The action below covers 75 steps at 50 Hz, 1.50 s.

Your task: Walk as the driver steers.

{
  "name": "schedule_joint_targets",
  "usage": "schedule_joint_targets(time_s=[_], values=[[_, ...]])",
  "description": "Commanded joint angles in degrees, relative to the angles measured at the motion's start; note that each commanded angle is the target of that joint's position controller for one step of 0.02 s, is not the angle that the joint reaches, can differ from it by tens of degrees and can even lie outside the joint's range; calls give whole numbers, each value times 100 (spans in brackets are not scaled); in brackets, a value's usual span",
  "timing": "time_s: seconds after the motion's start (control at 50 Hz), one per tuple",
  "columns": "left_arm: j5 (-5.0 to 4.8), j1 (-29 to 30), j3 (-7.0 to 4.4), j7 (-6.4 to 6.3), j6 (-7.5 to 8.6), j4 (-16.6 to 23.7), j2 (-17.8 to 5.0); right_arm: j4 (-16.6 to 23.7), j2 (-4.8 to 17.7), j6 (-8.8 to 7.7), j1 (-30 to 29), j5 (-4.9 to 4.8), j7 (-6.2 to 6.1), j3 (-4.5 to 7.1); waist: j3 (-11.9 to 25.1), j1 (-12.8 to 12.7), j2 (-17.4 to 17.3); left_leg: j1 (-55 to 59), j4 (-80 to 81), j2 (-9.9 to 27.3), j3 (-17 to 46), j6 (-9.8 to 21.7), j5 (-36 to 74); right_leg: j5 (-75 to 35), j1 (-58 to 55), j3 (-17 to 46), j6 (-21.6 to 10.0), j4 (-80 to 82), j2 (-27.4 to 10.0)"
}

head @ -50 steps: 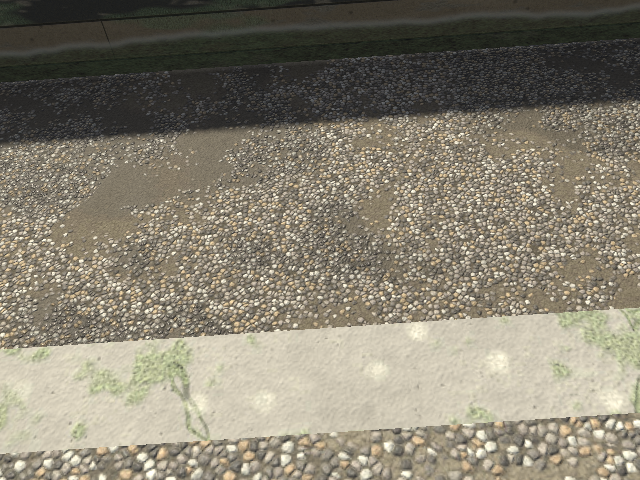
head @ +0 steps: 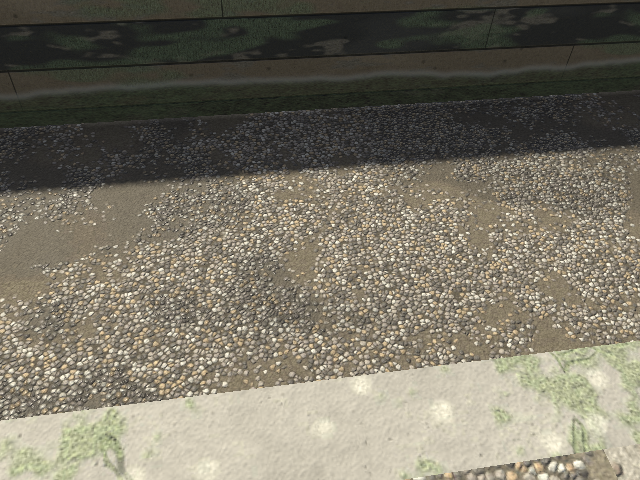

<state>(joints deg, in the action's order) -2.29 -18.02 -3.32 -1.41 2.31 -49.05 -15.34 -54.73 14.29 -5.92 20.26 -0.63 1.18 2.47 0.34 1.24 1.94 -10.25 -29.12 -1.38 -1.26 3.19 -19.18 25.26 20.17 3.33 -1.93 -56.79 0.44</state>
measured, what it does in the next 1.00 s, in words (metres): walks ahead: right foot, then left foot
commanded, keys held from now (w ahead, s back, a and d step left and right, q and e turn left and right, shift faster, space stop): w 0.12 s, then s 0.40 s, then w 0.04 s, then no key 0.34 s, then w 0.10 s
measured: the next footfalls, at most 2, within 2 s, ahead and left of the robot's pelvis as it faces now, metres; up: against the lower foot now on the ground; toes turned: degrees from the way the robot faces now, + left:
right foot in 0.28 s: +0.29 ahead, -0.13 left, +0.00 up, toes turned -1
left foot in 0.68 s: +0.15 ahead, +0.11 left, +0.00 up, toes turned +1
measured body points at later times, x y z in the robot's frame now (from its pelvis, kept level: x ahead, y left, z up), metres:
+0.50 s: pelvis +0.13 -0.02 -0.01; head +0.17 -0.03 +0.44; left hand +0.26 +0.22 -0.14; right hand +0.17 -0.30 -0.15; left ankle +0.09 +0.12 -0.66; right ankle +0.25 -0.12 -0.74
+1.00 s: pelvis +0.11 +0.03 +0.00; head +0.11 +0.05 +0.45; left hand +0.13 +0.30 -0.16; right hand +0.16 -0.21 -0.14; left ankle +0.11 +0.11 -0.74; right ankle +0.08 -0.13 -0.73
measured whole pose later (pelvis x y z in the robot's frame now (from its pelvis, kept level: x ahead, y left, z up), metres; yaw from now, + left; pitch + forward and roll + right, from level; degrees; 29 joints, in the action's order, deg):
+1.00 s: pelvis +0.11 +0.03 +0.00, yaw +1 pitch -1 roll +0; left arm -1.2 -13.4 -3.7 -3.6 -2.1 -62.6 -14.1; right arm -56.8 9.0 -0.7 15.1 -0.1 -3.0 1.5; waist -0.3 -0.3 2.5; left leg -11.5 -27.3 -3.4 -2.0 3.9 -15.1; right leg 18.2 10.3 3.1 3.2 -30.0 -3.1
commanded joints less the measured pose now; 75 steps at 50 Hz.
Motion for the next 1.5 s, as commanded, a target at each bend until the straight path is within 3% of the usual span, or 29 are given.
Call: schedule_joint_targets(time_s=[0.02,0.06,0.16,0.22,0.26,0.28,0.3,0.32,0.34,0.38,0.42,0.52,0.62,0.66,0.68,0.7,0.72,0.74,0.82,0.9,1.0,1.06,1.16,1.2,1.22,1.26,1.34,1.42,1.5], values=[[44,682,-142,65,297,557,-498,224,777,-82,185,-11,-18,109,-706,147,-693,1500,1986,1709,2472,864,-260,-845,2802,154,-152,-495,-615],[118,845,-134,119,265,575,-375,113,536,-23,483,27,-40,38,-491,234,-847,1497,1964,1355,1664,751,1163,-1322,2461,-129,-11,-25,-589],[162,1546,53,186,229,746,70,16,718,159,514,116,-215,42,-643,241,-730,582,1597,971,480,590,3886,-2331,1258,-617,268,1965,-180],[175,1243,11,213,237,609,-112,-93,824,243,672,81,-265,56,-339,101,-953,142,1097,1025,375,510,4743,-3033,8,-686,178,2314,190],[266,346,-113,150,205,254,-397,-19,878,263,277,10,-312,51,2,-458,-919,102,209,894,394,310,5068,-3452,-991,-686,-22,2859,347],[310,-64,-180,99,191,121,-625,-24,864,240,277,2,-294,42,258,-684,-704,-77,-551,660,329,72,4575,-4589,-1703,-538,-185,3197,114],[448,-625,-249,26,164,13,-1114,37,534,186,583,135,-264,-58,1020,-680,221,-1019,-2174,197,219,-277,2026,-7760,-3178,663,-712,2694,-1208],[504,-543,-31,72,112,-1,-728,-242,-111,213,1692,51,-227,-224,2342,-223,1147,-1064,-3819,-249,739,-548,-2341,-9121,-3657,1880,-1804,2603,-2662],[376,-133,71,178,76,61,-354,-358,293,334,1617,-64,-228,-83,2139,-241,718,-928,-4086,-14,1274,-641,-2404,-7970,-2728,1722,-1777,2885,-2376],[235,992,126,193,4,203,-175,-134,421,630,781,-82,-372,14,785,-61,341,-1373,-3888,247,811,-736,-2197,-5182,-1345,1107,-1367,3463,-1814],[346,1444,5,115,-104,320,-615,8,457,936,504,-16,-558,93,174,43,429,-1010,-3724,159,524,-834,-1610,-3391,-63,826,-1240,3986,-1543],[382,1279,-34,-173,-257,227,-627,212,430,1039,351,44,-704,206,317,-24,529,-1102,-3972,10,459,-761,-1078,-2623,24,815,-1468,4222,-1640],[200,1504,-76,-277,-346,59,-576,209,418,932,417,77,-500,198,438,111,899,22,-1420,276,159,-413,-395,-261,188,753,-925,4605,-1366],[74,1323,-54,-262,-393,-108,-392,-20,256,911,751,119,-379,179,160,262,327,659,-15,100,-99,-79,243,640,632,485,-564,4227,-1091],[124,897,7,-222,-415,-253,-105,82,306,884,647,240,-345,132,-23,96,-620,395,953,789,962,161,-256,784,739,16,-140,3206,-613],[182,893,-45,-184,-387,-170,-102,295,781,845,120,279,-329,176,-473,-203,-1967,-1008,1865,1857,2361,797,-1048,538,695,-438,116,2392,26],[146,1392,-223,-219,-365,-117,-595,442,1010,695,-280,488,-344,215,-984,-44,-1621,-2031,2320,1980,2774,1076,-2084,286,389,60,114,1583,1],[131,1327,-296,-222,-363,-223,-682,503,948,545,-697,492,-386,196,-1053,-258,-1335,-1917,2256,1714,2395,899,-1910,-55,421,234,79,1103,48],[230,533,-290,-253,-417,-939,-291,267,180,307,-711,174,-415,-12,-486,-396,-835,-387,1511,1190,1354,472,612,-524,510,529,354,789,-91],[133,872,-133,-215,-355,-945,-112,18,439,402,-328,104,-440,73,-152,-59,-981,324,983,1117,1218,397,2237,-317,91,55,670,1764,-264],[144,472,-20,-232,-374,-1230,-156,-113,549,520,-240,-13,-450,165,-459,-46,-743,-192,1535,1016,1681,536,-1117,-1024,-826,-378,383,3211,-192],[154,-78,-26,-169,-241,-1503,-237,-31,524,485,-320,-113,-398,274,-504,-76,-280,-250,1394,814,1420,682,-1577,-209,-529,-539,-79,2785,-147],[141,-201,-2,-79,145,-1544,40,122,422,383,-593,-150,-334,310,-651,-230,-433,-306,1003,1047,1558,893,-1369,-338,-303,-371,-437,2796,-329],[84,-1165,-92,-98,230,-1870,-214,379,49,323,-1219,-188,-271,212,-584,-591,538,-1557,-564,168,296,420,-353,-111,-1474,786,-783,3693,-853],[38,-1623,-215,-99,235,-1956,-679,499,-89,224,-1386,-133,-231,177,-637,-707,1280,-2810,-1611,-239,-324,116,-186,-555,-2475,2081,-1147,4152,-1585],[150,-1740,-141,-57,325,-1854,-455,654,33,126,-1747,-166,-217,212,-875,-765,714,-4519,-3397,142,256,-2,-1391,-1846,-3240,2866,-1503,3970,-2278],[175,-1434,31,-13,224,-1617,49,570,-14,163,-1669,-159,-77,217,-729,-511,422,-4210,-3165,665,126,-103,-209,-1878,-2614,1509,-1039,4108,-1686],[241,-1113,-29,-120,148,-1362,-347,703,-230,221,-2122,-136,21,87,-924,-447,601,-1741,-1292,183,-410,-120,1130,-2318,-649,493,-792,4410,-1189],[28,-1020,-77,-133,156,-1368,-401,421,333,345,-846,-100,-122,363,-479,362,678,-27,-812,-110,-447,237,1372,-4638,-773,99,-543,3235,-1178]])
